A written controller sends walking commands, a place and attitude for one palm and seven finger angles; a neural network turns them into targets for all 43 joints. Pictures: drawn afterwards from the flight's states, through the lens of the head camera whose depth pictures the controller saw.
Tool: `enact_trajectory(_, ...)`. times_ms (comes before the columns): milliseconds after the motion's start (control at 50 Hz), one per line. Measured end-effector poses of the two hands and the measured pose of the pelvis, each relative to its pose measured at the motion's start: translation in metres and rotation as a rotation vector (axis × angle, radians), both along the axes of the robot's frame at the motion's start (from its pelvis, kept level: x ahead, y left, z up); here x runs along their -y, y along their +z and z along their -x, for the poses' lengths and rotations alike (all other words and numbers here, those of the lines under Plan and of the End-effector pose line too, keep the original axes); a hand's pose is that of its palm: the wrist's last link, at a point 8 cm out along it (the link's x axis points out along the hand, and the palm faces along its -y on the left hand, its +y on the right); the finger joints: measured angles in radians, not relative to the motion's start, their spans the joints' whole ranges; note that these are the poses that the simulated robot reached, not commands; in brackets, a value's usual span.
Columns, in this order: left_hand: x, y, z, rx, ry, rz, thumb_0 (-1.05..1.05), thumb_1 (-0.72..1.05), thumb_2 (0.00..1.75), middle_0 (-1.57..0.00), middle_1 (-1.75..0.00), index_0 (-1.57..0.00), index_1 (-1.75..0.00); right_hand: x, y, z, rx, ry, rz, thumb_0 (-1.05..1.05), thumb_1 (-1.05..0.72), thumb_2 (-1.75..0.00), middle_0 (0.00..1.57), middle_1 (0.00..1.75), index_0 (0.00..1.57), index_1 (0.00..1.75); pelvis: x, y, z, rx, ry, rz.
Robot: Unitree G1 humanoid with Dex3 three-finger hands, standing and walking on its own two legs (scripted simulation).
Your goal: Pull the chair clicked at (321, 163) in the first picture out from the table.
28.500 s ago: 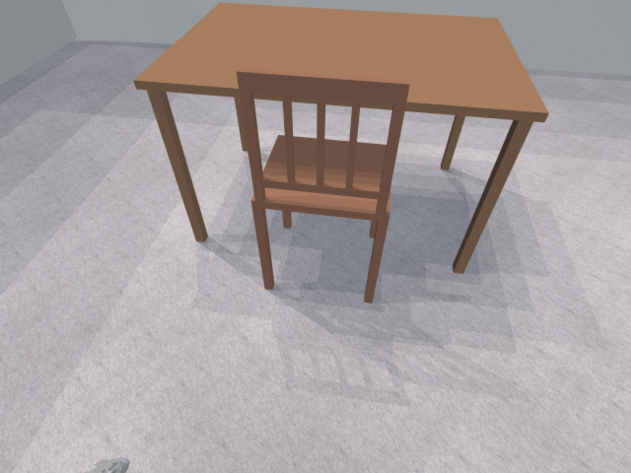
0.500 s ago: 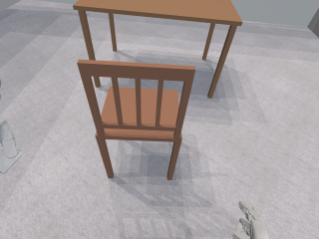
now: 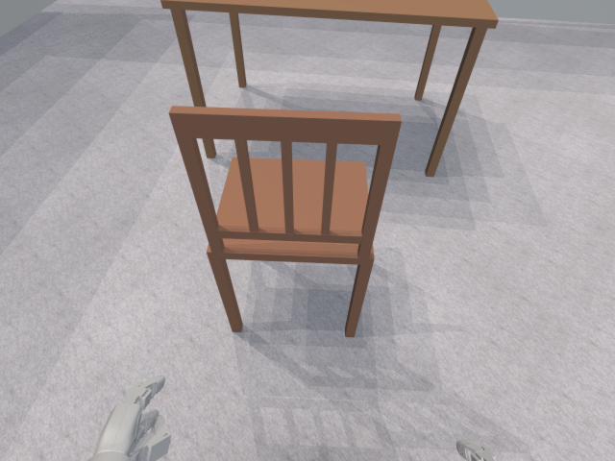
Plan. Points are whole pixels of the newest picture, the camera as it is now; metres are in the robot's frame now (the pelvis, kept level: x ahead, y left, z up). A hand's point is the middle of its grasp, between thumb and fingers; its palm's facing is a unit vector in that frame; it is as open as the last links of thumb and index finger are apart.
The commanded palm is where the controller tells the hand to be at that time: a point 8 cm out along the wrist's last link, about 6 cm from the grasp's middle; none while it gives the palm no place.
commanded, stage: let the arm hang, fingers relaxed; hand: left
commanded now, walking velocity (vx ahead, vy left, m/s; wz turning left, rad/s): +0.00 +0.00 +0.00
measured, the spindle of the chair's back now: (288, 190) +0.64 +0.05 -0.07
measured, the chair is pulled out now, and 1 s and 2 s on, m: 0.70 0.70 0.70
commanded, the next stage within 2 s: look to check the result in 0.92 s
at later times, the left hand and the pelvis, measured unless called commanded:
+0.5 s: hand out of the picture -0.01 +0.19 -0.15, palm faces -0.01 -0.97 -0.25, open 7.3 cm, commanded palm none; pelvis +0.00 +0.00 +0.02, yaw -1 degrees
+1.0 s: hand out of the picture +0.00 +0.15 -0.15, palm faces +0.00 -0.98 -0.18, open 7.3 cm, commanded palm none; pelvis +0.00 -0.01 +0.02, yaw -1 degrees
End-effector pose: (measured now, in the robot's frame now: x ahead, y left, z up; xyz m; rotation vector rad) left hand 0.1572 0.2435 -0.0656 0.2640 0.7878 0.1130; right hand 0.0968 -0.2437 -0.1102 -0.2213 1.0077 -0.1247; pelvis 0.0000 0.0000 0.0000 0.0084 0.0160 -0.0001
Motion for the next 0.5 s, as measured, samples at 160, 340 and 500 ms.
enact_trajectory(160, 0.028, -0.060, 0.090, -0.341, 0.094, 0.112, -0.04, 1.00, 0.89, -0.21, -0.30, -0.21, -0.30, -0.011, -0.007, 0.035, -0.152, -0.043, -0.031, 0.01, -0.91, -0.90, 0.20, 0.30, 0.21, 0.30, 0.008, 0.006, -0.001, 0.038, 0.005, 0.019)
enact_trajectory(340, -0.002, -0.049, 0.143, -0.509, 0.141, 0.023, -0.01, 0.95, 0.89, -0.20, -0.30, -0.20, -0.30, -0.010, -0.012, 0.075, -0.266, -0.068, -0.043, 0.01, -0.92, -0.90, 0.20, 0.30, 0.21, 0.30, 0.003, 0.017, 0.004, 0.049, -0.004, 0.020)
enact_trajectory(500, 0.004, -0.047, 0.167, -0.587, 0.152, 0.020, 0.00, 0.92, 0.89, -0.20, -0.30, -0.20, -0.30, -0.019, -0.019, 0.107, -0.351, -0.094, -0.083, 0.01, -0.91, -0.90, 0.20, 0.30, 0.20, 0.30, 0.004, 0.019, 0.004, 0.043, -0.012, 0.013)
